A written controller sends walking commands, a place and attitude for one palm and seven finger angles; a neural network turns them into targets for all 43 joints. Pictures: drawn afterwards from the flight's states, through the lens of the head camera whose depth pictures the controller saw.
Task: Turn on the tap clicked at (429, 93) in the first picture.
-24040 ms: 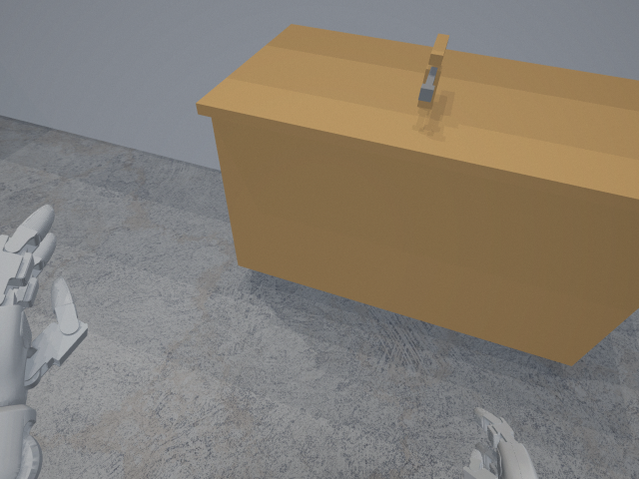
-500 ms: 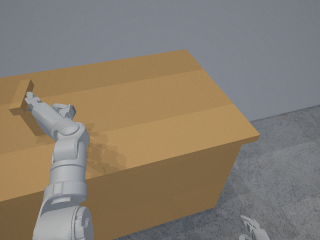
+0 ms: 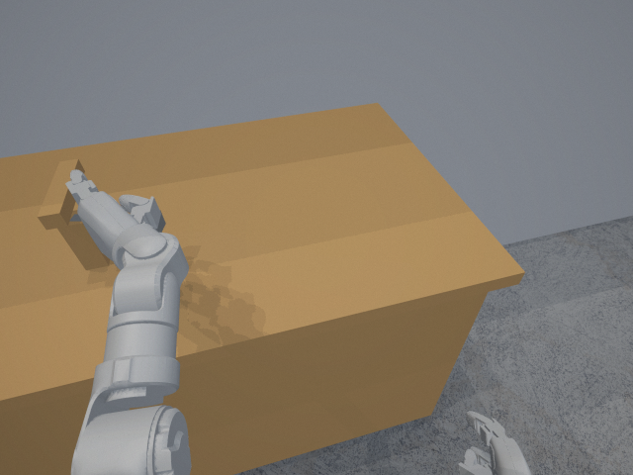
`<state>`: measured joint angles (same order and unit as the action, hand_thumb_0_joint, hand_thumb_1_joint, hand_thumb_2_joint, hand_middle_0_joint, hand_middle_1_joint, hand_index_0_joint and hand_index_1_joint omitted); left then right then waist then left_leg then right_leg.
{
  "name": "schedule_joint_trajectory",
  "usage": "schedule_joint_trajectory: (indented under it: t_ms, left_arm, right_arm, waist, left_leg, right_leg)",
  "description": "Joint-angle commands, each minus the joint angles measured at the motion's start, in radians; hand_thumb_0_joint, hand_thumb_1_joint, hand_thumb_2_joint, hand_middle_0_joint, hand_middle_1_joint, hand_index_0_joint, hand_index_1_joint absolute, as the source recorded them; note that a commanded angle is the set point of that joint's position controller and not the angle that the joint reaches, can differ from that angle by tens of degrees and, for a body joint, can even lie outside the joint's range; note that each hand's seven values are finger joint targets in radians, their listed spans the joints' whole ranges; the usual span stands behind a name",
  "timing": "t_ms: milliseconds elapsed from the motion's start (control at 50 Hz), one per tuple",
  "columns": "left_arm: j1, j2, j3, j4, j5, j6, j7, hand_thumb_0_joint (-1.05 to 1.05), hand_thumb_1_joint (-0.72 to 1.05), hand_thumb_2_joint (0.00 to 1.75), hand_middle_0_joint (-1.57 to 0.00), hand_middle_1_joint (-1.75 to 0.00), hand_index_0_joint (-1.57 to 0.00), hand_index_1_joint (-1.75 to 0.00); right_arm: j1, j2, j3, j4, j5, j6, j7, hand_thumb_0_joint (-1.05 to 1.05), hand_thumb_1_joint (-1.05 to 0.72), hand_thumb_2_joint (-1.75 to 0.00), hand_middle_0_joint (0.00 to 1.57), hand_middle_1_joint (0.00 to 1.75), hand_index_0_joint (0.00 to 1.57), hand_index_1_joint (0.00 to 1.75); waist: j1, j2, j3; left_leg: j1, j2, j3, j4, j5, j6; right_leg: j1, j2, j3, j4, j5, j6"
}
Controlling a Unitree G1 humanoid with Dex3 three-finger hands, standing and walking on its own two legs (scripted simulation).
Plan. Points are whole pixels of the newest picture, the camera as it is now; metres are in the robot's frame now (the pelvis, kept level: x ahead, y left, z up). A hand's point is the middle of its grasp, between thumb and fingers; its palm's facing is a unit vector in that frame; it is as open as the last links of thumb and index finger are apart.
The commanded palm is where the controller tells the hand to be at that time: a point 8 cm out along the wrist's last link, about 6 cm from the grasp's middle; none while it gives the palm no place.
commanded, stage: lift the hand up off the lever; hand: left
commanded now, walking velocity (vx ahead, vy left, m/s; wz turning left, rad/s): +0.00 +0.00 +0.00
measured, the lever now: (152, 222) +0.44 +0.29 +0.09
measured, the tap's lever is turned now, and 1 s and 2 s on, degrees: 73 73 73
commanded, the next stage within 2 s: draw the hand back beside the body in 0.20 s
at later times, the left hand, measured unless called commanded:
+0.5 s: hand (173, 218) +0.37 +0.21 +0.17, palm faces +0.44 -0.90 -0.05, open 7.8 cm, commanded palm +0.30 +0.26 +0.17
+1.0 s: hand (137, 284) +0.27 +0.22 +0.16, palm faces +0.29 -0.92 -0.26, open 7.6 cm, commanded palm +0.23 +0.27 +0.17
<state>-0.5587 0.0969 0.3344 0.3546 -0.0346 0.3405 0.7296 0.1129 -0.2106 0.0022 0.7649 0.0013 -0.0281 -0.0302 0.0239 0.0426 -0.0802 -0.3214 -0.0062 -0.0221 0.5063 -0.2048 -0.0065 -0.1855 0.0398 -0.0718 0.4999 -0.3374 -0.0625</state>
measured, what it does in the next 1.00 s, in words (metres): stands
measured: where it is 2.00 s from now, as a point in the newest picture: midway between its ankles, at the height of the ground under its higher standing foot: outside the picture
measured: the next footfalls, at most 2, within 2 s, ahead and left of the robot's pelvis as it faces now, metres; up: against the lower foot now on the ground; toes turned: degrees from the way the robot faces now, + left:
none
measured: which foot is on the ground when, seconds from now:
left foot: down 0.00-1.00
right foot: down 0.00-1.00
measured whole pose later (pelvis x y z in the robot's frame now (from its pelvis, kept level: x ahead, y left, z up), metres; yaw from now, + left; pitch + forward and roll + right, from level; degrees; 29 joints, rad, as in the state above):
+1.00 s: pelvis +0.00 +0.00 +0.01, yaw -3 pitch -5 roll +0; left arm 0.13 0.32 0.21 -0.09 -0.10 -0.10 0.09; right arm 0.16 -0.22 0.03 0.64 0.03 -0.05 -0.05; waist 0.03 0.07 0.03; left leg -0.13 0.02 0.02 0.38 -0.16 0.00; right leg 0.01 0.06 -0.03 0.33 -0.25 -0.06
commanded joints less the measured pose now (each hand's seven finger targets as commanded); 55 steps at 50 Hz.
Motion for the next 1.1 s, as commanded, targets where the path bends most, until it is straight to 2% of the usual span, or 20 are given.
schedule_joint_trajectory:
  t_ms: [0,140,160,280,300,320,380,420,440,480,500,520,540,560,660,740,820,940,1000,1080]
  left_arm:
    - [-0.406,0.163,-0.035,-0.237,0.040,-0.048,0.012,0.00,0.90,0.90,-0.15,-0.15,-0.15,-0.15]
    - [-0.425,0.233,0.014,-0.253,0.046,-0.056,0.014,0.00,0.90,0.90,-0.15,-0.15,-0.15,-0.15]
    - [-0.429,0.192,-0.021,-0.275,0.048,-0.056,0.013,0.00,0.90,0.90,-0.15,-0.15,-0.15,-0.15]
    - [-0.387,0.165,-0.046,-0.288,0.035,-0.052,-0.007,0.00,0.90,0.90,-0.15,-0.15,-0.15,-0.15]
    - [-0.325,0.145,-0.199,-0.350,0.067,-0.069,-0.161,0.00,0.90,0.90,-0.15,-0.15,-0.15,-0.15]
    - [-0.281,0.243,-0.099,-0.356,0.045,-0.078,-0.232,0.00,0.90,0.90,-0.15,-0.16,-0.15,-0.16]
    - [-0.144,0.310,-0.078,-0.457,-0.015,-0.105,-0.428,0.00,0.90,0.90,-0.16,-0.16,-0.16,-0.16]
    - [-0.016,0.361,-0.001,-0.469,-0.082,-0.090,-0.518,0.00,0.90,0.90,-0.16,-0.17,-0.16,-0.17]
    - [0.034,0.386,0.057,-0.485,-0.110,-0.079,-0.519,0.00,0.90,0.90,-0.16,-0.17,-0.16,-0.17]
    - [0.089,0.372,0.077,-0.555,-0.137,-0.060,-0.491,0.00,0.90,0.90,-0.16,-0.18,-0.16,-0.18]
    - [0.261,0.507,0.062,-0.457,-0.080,-0.173,-0.541,0.00,0.90,0.90,-0.16,-0.18,-0.16,-0.18]
    - [0.309,0.485,0.059,-0.447,-0.088,-0.232,-0.565,0.00,0.90,0.90,-0.16,-0.19,-0.16,-0.19]
    - [0.261,0.521,0.066,-0.517,-0.085,-0.288,-0.580,0.00,0.90,0.90,-0.16,-0.19,-0.16,-0.19]
    - [0.178,0.501,0.018,-0.621,-0.075,-0.341,-0.591,0.00,0.90,0.90,-0.16,-0.19,-0.16,-0.19]
    - [0.174,0.449,-0.051,-0.644,-0.058,-0.455,-0.599,0.00,0.90,0.90,-0.17,-0.21,-0.17,-0.21]
    - [0.258,0.388,-0.101,-0.598,-0.052,-0.490,-0.611,0.00,0.90,0.90,-0.17,-0.22,-0.17,-0.22]
    - [0.379,0.425,-0.044,-0.600,-0.058,-0.510,-0.617,0.00,0.90,0.90,-0.18,-0.23,-0.18,-0.23]
    - [0.503,0.454,0.013,-0.702,-0.059,-0.526,-0.631,0.00,0.90,0.90,-0.18,-0.25,-0.18,-0.25]
    - [0.557,0.436,0.007,-0.716,-0.063,-0.521,-0.634,0.00,0.90,0.90,-0.19,-0.26,-0.19,-0.26]
    - [0.598,0.409,-0.017,-0.764,-0.060,-0.519,-0.636,0.00,0.90,0.90,-0.19,-0.27,-0.19,-0.27]
  right_arm:
    - [-0.153,-0.115,-0.032,-0.154,-0.003,-0.042,0.001,0.00,-0.90,-0.90,0.20,0.30,0.20,0.30]
    - [-0.161,-0.121,-0.033,-0.150,-0.004,-0.029,-0.003,0.00,-0.90,-0.90,0.20,0.30,0.20,0.30]
    - [-0.163,-0.114,-0.031,-0.155,-0.004,-0.031,0.000,0.00,-0.90,-0.90,0.20,0.30,0.20,0.30]
    - [-0.158,-0.118,-0.034,-0.154,-0.001,-0.033,-0.003,0.00,-0.90,-0.90,0.20,0.30,0.20,0.30]
    - [-0.114,-0.151,-0.031,-0.161,0.006,-0.015,-0.022,0.00,-0.90,-0.90,0.20,0.30,0.20,0.30]
    - [-0.105,-0.150,-0.036,-0.184,0.017,-0.005,-0.040,0.00,-0.90,-0.90,0.20,0.30,0.20,0.30]
    - [-0.114,-0.140,-0.019,-0.229,0.036,0.015,-0.070,0.00,-0.90,-0.90,0.20,0.30,0.20,0.30]
    - [-0.127,-0.135,-0.010,-0.260,0.053,0.015,-0.082,0.00,-0.90,-0.90,0.20,0.30,0.20,0.30]
    - [-0.148,-0.129,-0.006,-0.264,0.056,0.013,-0.084,0.00,-0.90,-0.90,0.20,0.30,0.20,0.30]
    - [-0.171,-0.119,0.002,-0.281,0.059,-0.002,-0.082,0.00,-0.90,-0.90,0.20,0.30,0.20,0.30]
    - [-0.072,-0.147,-0.018,-0.255,0.026,-0.007,-0.060,0.00,-0.90,-0.90,0.20,0.30,0.20,0.30]
    - [-0.075,-0.142,-0.019,-0.275,0.029,-0.013,-0.050,0.00,-0.90,-0.90,0.20,0.30,0.20,0.30]
    - [-0.086,-0.146,-0.022,-0.280,0.033,-0.020,-0.044,0.00,-0.90,-0.90,0.20,0.30,0.20,0.30]
    - [-0.085,-0.139,-0.022,-0.291,0.032,-0.035,-0.043,0.00,-0.90,-0.90,0.20,0.30,0.20,0.30]
    - [-0.082,-0.145,-0.025,-0.282,0.028,-0.090,-0.039,0.00,-0.90,-0.90,0.20,0.30,0.20,0.30]
    - [-0.081,-0.146,-0.026,-0.269,0.030,-0.096,-0.038,0.00,-0.90,-0.90,0.20,0.30,0.20,0.30]
    - [-0.089,-0.147,-0.028,-0.274,0.025,-0.088,-0.037,0.00,-0.90,-0.90,0.20,0.30,0.20,0.30]
    - [-0.103,-0.131,-0.017,-0.293,0.019,-0.077,-0.032,0.00,-0.90,-0.90,0.20,0.30,0.20,0.30]
    - [-0.102,-0.125,-0.017,-0.302,0.016,-0.080,-0.033,0.00,-0.90,-0.90,0.20,0.30,0.20,0.30]
    - [-0.106,-0.122,-0.014,-0.306,0.016,-0.086,-0.033,0.00,-0.90,-0.90,0.20,0.30,0.20,0.30]
  waist:
    - [0.010,-0.054,-0.239]
    - [0.017,-0.042,-0.254]
    - [0.015,-0.023,-0.257]
    - [0.006,-0.036,-0.246]
    - [-0.047,-0.103,-0.227]
    - [-0.022,-0.103,-0.248]
    - [0.000,-0.069,-0.250]
    - [0.030,-0.080,-0.230]
    - [0.052,-0.030,-0.215]
    - [0.061,-0.061,-0.186]
    - [0.016,-0.073,-0.078]
    - [0.030,-0.073,-0.060]
    - [0.031,-0.010,-0.066]
    - [0.014,0.051,-0.086]
    - [-0.008,0.031,-0.035]
    - [-0.006,0.014,-0.029]
    - [0.016,-0.044,-0.041]
    - [0.033,0.027,-0.025]
    - [0.031,-0.008,-0.003]
    - [0.028,0.013,0.011]
  left_leg:
    - [0.208,0.007,0.005,-0.017,0.248,0.025]
    - [0.208,0.007,0.012,-0.020,0.256,0.028]
    - [0.214,0.006,0.016,-0.016,0.268,0.028]
    - [0.223,0.003,0.016,-0.011,0.281,0.030]
    - [0.245,0.001,0.027,-0.007,0.297,0.042]
    - [0.241,-0.002,0.031,-0.010,0.297,0.050]
    - [0.270,-0.005,0.039,-0.029,0.320,0.051]
    - [0.251,-0.005,0.043,-0.044,0.290,0.048]
    - [0.251,-0.005,0.043,-0.051,0.285,0.044]
    - [0.238,-0.002,0.042,-0.056,0.269,0.040]
    - [0.237,0.018,0.032,-0.061,0.203,0.043]
    - [0.217,0.018,0.036,-0.073,0.183,0.046]
    - [0.242,0.015,0.041,-0.081,0.178,0.047]
    - [0.289,0.012,0.045,-0.082,0.193,0.050]
    - [0.373,0.020,0.035,-0.095,0.166,0.058]
    - [0.379,0.019,0.029,-0.117,0.144,0.059]
    - [0.359,0.020,0.025,-0.126,0.150,0.060]
    - [0.342,0.025,0.021,-0.138,0.163,0.049]
    - [0.331,0.031,0.022,-0.134,0.154,0.050]
    - [0.343,0.032,0.023,-0.129,0.152,0.050]
  right_leg:
    - [-0.011,-0.040,0.019,-0.083,0.322,0.037]
    - [0.011,-0.045,0.029,-0.090,0.339,0.039]
    - [0.009,-0.046,0.032,-0.085,0.356,0.039]
    - [0.016,-0.049,0.030,-0.087,0.395,0.043]
    - [0.012,-0.043,0.059,-0.054,0.481,0.044]
    - [0.041,-0.047,0.067,-0.061,0.532,0.049]
    - [0.096,-0.047,0.078,-0.064,0.612,0.055]
    - [0.125,-0.045,0.077,-0.082,0.618,0.063]
    - [0.129,-0.045,0.075,-0.094,0.596,0.059]
    - [0.123,-0.045,0.068,-0.105,0.571,0.067]
    - [0.089,-0.065,0.086,-0.138,0.569,0.079]
    - [0.096,-0.067,0.088,-0.146,0.544,0.075]
    - [0.094,-0.063,0.093,-0.165,0.503,0.064]
    - [0.083,-0.057,0.091,-0.171,0.473,0.054]
    - [0.005,-0.039,0.084,-0.226,0.352,0.044]
    - [0.018,-0.040,0.078,-0.237,0.305,0.041]
    - [0.062,-0.043,0.077,-0.241,0.319,0.043]
    - [0.080,-0.042,0.071,-0.250,0.318,0.032]
    - [0.071,-0.042,0.069,-0.249,0.313,0.036]
    - [0.052,-0.042,0.068,-0.253,0.298,0.035]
